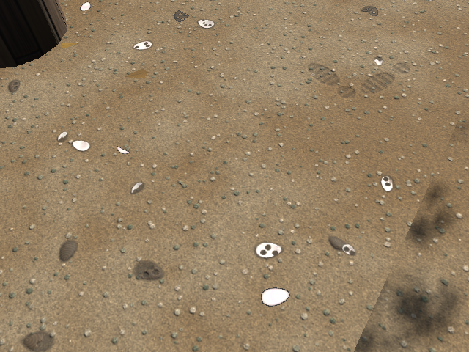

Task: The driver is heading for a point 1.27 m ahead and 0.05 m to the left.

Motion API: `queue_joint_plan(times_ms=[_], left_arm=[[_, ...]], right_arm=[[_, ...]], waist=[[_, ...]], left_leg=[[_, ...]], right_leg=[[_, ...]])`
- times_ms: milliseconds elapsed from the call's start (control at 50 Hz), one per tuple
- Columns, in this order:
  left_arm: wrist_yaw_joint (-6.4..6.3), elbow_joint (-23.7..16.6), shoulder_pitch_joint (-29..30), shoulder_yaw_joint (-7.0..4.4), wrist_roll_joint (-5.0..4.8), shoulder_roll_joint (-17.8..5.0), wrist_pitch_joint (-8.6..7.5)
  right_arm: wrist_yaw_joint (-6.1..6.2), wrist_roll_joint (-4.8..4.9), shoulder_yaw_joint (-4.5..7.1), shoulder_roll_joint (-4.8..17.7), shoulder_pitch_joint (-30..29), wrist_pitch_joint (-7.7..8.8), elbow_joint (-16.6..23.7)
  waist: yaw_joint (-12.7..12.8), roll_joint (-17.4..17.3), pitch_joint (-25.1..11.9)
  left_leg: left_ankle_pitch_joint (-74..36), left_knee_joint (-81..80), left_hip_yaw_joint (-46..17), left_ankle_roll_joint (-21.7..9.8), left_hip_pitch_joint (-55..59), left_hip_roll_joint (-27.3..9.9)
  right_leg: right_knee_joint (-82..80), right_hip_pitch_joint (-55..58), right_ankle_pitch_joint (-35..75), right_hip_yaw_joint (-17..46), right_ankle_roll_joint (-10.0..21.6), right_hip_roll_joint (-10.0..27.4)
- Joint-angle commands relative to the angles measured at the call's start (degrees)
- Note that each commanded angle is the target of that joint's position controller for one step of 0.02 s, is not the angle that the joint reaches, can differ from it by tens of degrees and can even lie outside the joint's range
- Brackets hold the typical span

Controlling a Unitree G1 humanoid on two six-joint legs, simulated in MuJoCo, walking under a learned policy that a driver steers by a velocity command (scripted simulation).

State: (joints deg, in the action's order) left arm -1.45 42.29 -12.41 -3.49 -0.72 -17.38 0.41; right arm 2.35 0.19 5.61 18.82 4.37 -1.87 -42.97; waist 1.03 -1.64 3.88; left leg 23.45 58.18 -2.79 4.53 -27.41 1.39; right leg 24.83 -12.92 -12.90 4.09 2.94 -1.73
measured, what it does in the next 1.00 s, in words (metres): steps on the spot: left foot, then right foot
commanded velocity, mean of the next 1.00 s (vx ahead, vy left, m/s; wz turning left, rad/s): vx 0.00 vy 0.00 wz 0.04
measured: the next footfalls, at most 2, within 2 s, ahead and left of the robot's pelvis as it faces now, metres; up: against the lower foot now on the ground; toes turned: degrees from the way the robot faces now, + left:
left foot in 0.24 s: +0.07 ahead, +0.14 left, +0.00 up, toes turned -13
right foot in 0.54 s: +0.01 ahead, -0.10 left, +0.00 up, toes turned -4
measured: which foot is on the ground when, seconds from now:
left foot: up 0.00-0.22, down 0.24-0.58, up 0.60-0.86, down 0.88-1.00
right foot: down 0.00-0.24, up 0.26-0.52, down 0.54-0.88, up 0.90-1.00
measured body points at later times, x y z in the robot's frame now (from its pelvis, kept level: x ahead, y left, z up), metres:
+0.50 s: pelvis +0.01 +0.04 -0.01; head +0.04 +0.04 +0.44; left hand +0.20 +0.29 -0.12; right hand +0.08 -0.24 -0.12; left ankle +0.04 +0.15 -0.75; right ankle -0.04 -0.11 -0.73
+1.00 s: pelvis +0.00 +0.07 -0.01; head +0.04 +0.10 +0.44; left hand +0.11 +0.38 -0.13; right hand +0.17 -0.20 -0.10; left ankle +0.00 +0.16 -0.75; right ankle -0.04 -0.08 -0.67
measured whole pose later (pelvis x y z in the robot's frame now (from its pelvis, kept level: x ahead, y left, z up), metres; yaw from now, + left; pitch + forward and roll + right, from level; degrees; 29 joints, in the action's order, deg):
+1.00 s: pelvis +0.00 +0.07 -0.01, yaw +6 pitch +1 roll -1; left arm -2.7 43.6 -7.1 -4.5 0.1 -18.9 1.4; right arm -0.9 0.2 3.5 18.1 10.3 -0.6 -39.9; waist -0.4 2.2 4.5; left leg 15.0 31.2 -0.9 -3.6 -17.0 2.5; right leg 62.9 -25.4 -30.2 1.7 -3.3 1.2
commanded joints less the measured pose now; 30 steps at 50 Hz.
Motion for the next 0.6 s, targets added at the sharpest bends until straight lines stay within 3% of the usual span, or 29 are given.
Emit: queue_joint_plan(times_ms=[20,100,160,220,240,260,280,300,320,360,400,420,440,480,520,540,560,580,600], left_arm=[[-0.85,-4.17,0.73,-2.81,-0.16,-10.37,-0.01],[-0.6,-5.19,2.23,-3.3,0.06,-11.71,0.84],[-0.22,-5.93,4.09,-3.26,-0.2,-11.51,1.32],[-0.67,-6.45,6.18,-2.33,-0.81,-9.33,1.87],[-0.77,-6.1,3.6,-1.61,-0.03,-7.11,1.78],[-0.65,-6.28,0.06,-0.87,0.87,-4.57,1.37],[-0.92,-6.63,1.36,-2.02,0.97,-8.46,0.9],[-1.05,-5.61,1.04,-3.2,0.41,-11.72,0.87],[-1.12,-4.57,0.94,-3.52,0.23,-11.53,1.19],[-1.3,-3.51,0.82,-2.87,0.37,-8.6,1.93],[-0.87,-3.49,1.6,-1.2,0.82,-4.14,1.73],[-0.66,-3.61,2.65,-0.44,1.11,-2.5,1.42],[-0.56,-3.88,4.64,-0.1,1.11,-1.91,1.03],[-0.64,-3.07,4.37,-0.95,0.15,-4.43,0.65],[-0.83,-1.58,1.59,-1.58,0.1,-6.13,0.51],[-1.17,-1.72,0.9,-2.05,0.46,-8.18,0.52],[-1.7,-1.95,-1.02,-2.73,1.16,-11.03,0.74],[-1.47,-0.76,-1.05,-3.52,1.37,-12.78,1.14],[-1.14,-1.64,-0.2,-3.12,1.7,-10.56,1.15]], right_arm=[[-0.07,0.21,0.31,2.5,-2.52,1.25,4.03],[-0.6,0.49,0.34,3.31,-2.09,1.88,3.97],[-1.24,0.74,0.59,4.17,-0.38,2.73,3.71],[-2.06,0.43,0.81,4.31,4.94,3.71,1.82],[-1.94,-0.49,1.19,6.72,5.64,3.78,2.06],[-1.64,-1.55,1.72,11.18,3.33,3.35,3.07],[-1.94,-2.73,1.12,9.02,3.92,3.61,3.12],[-2.05,-2.17,0.39,7.2,2.57,4.0,3.52],[-1.95,-1.3,0.0,5.9,0.68,4.12,3.37],[-1.7,-0.09,-0.97,3.94,-0.44,4.16,2.91],[-1.74,-0.39,-2.2,1.59,0.11,3.99,1.36],[-1.78,-0.33,-2.2,2.01,0.29,3.68,0.92],[-1.72,-0.18,-1.71,3.81,1.76,3.16,0.47],[-1.65,0.3,-0.79,7.45,4.32,2.34,-0.03],[-1.55,1.55,-0.45,8.66,4.2,2.11,0.12],[-1.57,1.6,-0.55,8.44,4.93,2.48,0.09],[-1.92,0.72,-1.08,6.73,4.3,3.17,1.04],[-1.97,1.28,-1.42,4.21,3.55,3.52,1.72],[-1.9,1.21,-1.47,4.7,2.84,3.4,1.51]], waist=[[0.42,8.33,-7.58],[0.92,10.64,-6.75],[0.51,11.85,-6.99],[-2.23,10.75,-8.71],[-1.17,5.41,-9.91],[2.59,-9.26,-8.6],[0.4,-11.61,-7.91],[0.42,-7.31,-6.29],[1.15,-5.53,-5.27],[0.78,-5.73,-4.2],[0.99,-6.9,-5.16],[0.31,-8.1,-5.59],[-1.33,-9.1,-5.4],[-2.18,-9.23,-5.68],[-0.74,-8.26,-5.51],[-0.75,-6.34,-6.67],[-0.81,-0.64,-9.09],[-1.58,9.9,-8.91],[-0.13,11.24,-7.52]], left_leg=[[-2.44,-7.25,-1.31,1.37,-3.95,-0.25],[-2.43,-15.54,-1.53,1.22,2.53,0.79],[-2.62,-21.62,-1.64,0.36,6.49,1.59],[-16.21,-37.66,-0.3,-1.9,16.0,0.23],[-21.36,-39.66,-6.74,-4.38,21.79,-6.95],[-34.27,-40.01,-19.63,-11.54,24.87,-17.43],[-33.62,-41.37,-27.48,-20.34,20.45,-23.82],[-29.75,-41.71,-24.82,-21.27,18.84,-22.35],[-25.96,-41.11,-19.86,-18.86,18.37,-18.78],[-25.03,-40.56,-14.49,-16.54,18.65,-15.06],[-26.5,-40.54,-10.32,-15.58,18.15,-11.53],[-27.74,-39.98,-9.22,-15.06,18.51,-10.33],[-29.13,-39.05,-9.61,-15.13,18.84,-9.89],[-30.58,-37.46,-12.91,-15.74,20.27,-10.56],[-31.03,-36.59,-15.05,-14.4,18.6,-10.25],[-29.44,-35.99,-15.42,-12.44,15.16,-9.91],[-25.23,-32.43,-12.75,-9.97,10.54,-7.64],[-14.19,-27.91,-4.63,-6.84,7.04,-1.32],[-6.66,-22.9,-1.77,-4.76,4.51,0.69]], right_leg=[[-4.57,10.95,23.2,14.14,10.13,12.54],[-4.25,5.54,17.2,17.65,10.13,11.9],[-2.73,4.41,18.45,21.38,9.46,11.37],[2.07,2.87,15.23,20.95,5.25,8.45],[7.28,-1.4,5.34,17.73,2.14,5.19],[17.1,-10.76,-15.7,8.57,-1.57,-4.2],[28.94,-14.2,-26.58,6.74,-4.15,-4.11],[36.6,-14.91,-24.1,7.83,-5.01,-2.7],[39.14,-15.41,-20.5,7.71,-5.8,-2.15],[38.72,-15.34,-15.54,8.01,-7.46,-1.62],[27.81,-9.72,-13.04,4.39,-8.52,0.72],[20.86,-6.86,-13.07,1.42,-8.9,1.84],[15.4,-4.88,-13.81,-0.36,-9.01,1.47],[6.37,-2.11,-9.27,-1.94,-8.62,-0.26],[-5.36,3.63,1.71,-2.18,-6.38,-0.76],[-5.06,8.55,6.45,0.05,-4.66,1.91],[-1.28,13.81,16.76,3.14,-2.09,7.48],[-1.32,12.17,16.04,5.8,2.23,10.34],[-4.07,11.23,15.69,9.82,5.79,14.34]])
